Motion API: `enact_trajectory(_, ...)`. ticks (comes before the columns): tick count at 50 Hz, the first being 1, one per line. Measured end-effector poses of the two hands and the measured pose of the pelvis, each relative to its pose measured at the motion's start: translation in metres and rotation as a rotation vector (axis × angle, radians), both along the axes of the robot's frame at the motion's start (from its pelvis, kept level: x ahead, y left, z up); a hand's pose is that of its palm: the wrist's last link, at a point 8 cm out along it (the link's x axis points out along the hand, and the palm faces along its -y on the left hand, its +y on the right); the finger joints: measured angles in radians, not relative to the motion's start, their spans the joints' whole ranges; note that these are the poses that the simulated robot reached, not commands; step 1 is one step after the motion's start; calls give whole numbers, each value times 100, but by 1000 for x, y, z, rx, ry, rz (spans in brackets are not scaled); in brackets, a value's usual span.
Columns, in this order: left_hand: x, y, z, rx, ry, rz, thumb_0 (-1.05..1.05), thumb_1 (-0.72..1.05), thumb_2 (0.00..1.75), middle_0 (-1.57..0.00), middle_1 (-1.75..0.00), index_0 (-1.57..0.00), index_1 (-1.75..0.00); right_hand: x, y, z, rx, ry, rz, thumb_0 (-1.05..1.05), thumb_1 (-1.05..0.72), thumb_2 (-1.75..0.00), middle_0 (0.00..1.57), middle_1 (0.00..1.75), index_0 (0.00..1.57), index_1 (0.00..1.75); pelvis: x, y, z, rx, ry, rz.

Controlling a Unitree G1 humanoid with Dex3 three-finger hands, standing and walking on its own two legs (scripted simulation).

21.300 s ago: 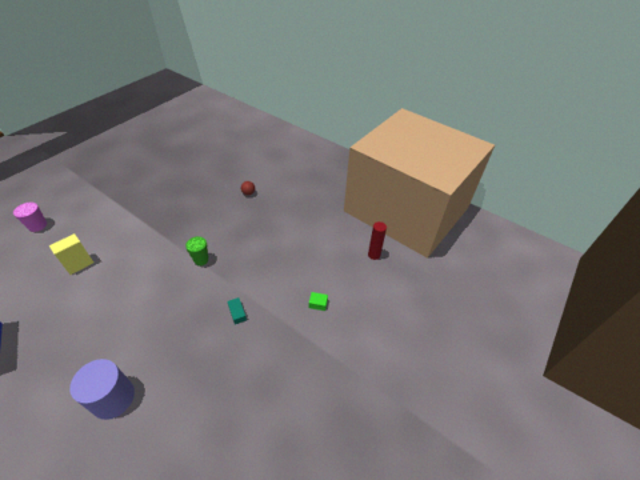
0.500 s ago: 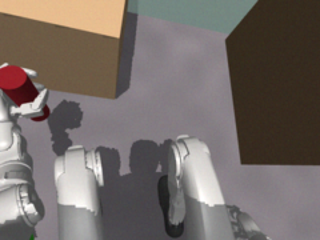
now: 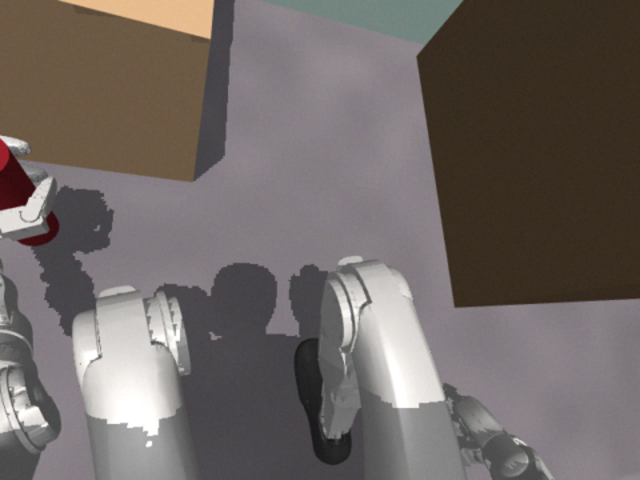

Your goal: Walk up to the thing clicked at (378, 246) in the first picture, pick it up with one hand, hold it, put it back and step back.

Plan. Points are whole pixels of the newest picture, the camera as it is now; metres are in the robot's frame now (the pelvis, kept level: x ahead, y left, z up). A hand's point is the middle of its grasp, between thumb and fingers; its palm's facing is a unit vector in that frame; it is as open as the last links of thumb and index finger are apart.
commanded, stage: lower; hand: left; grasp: from the side
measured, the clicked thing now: (10, 197) +0.44 +0.29 -0.12
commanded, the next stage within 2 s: loosen in 1.14 s
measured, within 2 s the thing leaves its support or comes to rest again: rests again in 1.06 s
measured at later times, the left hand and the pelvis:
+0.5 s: hand (36, 201) +0.46 +0.28 -0.16, palm faces +0.32 -0.95 -0.03, open 7.0 cm; pelvis +0.00 +0.01 -0.01, yaw -3 degrees
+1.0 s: hand (46, 203) +0.46 +0.28 -0.19, palm faces +0.33 -0.95 -0.03, open 7.0 cm; pelvis -0.01 +0.02 -0.01, yaw -6 degrees
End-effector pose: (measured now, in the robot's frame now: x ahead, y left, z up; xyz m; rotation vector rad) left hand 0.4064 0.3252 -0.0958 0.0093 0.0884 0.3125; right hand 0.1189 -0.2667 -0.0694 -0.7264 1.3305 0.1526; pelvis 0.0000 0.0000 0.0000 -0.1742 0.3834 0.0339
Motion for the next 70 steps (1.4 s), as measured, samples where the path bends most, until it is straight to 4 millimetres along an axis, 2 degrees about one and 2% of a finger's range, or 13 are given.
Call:
enact_trajectory(11, 6, -2, -39, -9, 0, 1, 0, 2, 104, -92, -98, -90, -100, -5, 3, 9, -66, 52, 82, 0, -92, -90, 20, 30, 21, 30, -2, 5, -8, -34, -50, -19)
enact_trajectory(20, 12, 0, -56, 4, 0, 9, 0, 1, 104, -92, -98, -90, -99, -7, 6, 16, -108, 92, 132, 0, -92, -91, 20, 30, 21, 30, -1, 10, -10, -64, -72, -28)
enact_trajectory(50, 18, -4, -89, 4, -2, 20, -1, 2, 104, -92, -98, -90, -100, -7, 22, 30, -176, 122, 250, 0, -90, -90, 20, 30, 21, 30, -7, 19, -14, -125, -144, -62)
enact_trajectory(66, 16, -5, -95, -1, -7, 17, -1, 2, 104, -92, -98, -90, -100, -4, 29, 35, -198, 118, 278, 0, -90, -90, 20, 30, 21, 30, -9, 23, -16, -145, -162, -72)
enact_trajectory(70, 15, -5, -95, -16, -16, 31, 0, 4, 98, -91, -96, -89, -97, -3, 33, 37, -198, 113, 285, 0, -90, -90, 20, 30, 21, 30, -10, 24, -15, -150, -167, -73)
